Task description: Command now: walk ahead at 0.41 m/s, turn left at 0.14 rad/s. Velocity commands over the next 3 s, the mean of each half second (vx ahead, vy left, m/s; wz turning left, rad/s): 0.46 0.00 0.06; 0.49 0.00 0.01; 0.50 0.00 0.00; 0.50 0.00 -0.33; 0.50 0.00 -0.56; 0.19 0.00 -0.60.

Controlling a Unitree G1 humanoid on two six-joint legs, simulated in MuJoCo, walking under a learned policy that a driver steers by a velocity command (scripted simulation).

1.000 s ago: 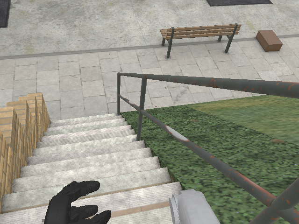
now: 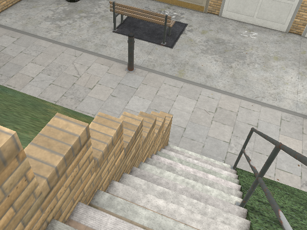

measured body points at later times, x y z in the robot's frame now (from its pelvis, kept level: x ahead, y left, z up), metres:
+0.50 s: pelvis +0.20 -0.06 -0.23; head +0.19 -0.07 +0.22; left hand +0.05 +0.14 -0.37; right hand +0.37 -0.25 -0.34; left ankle +0.38 +0.11 -0.80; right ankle +0.11 -0.13 -0.91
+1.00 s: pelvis +0.46 -0.03 -0.45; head +0.47 -0.02 +0.00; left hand +0.59 +0.21 -0.58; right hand +0.34 -0.24 -0.59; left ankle +0.42 +0.08 -1.12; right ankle +0.60 -0.22 -1.09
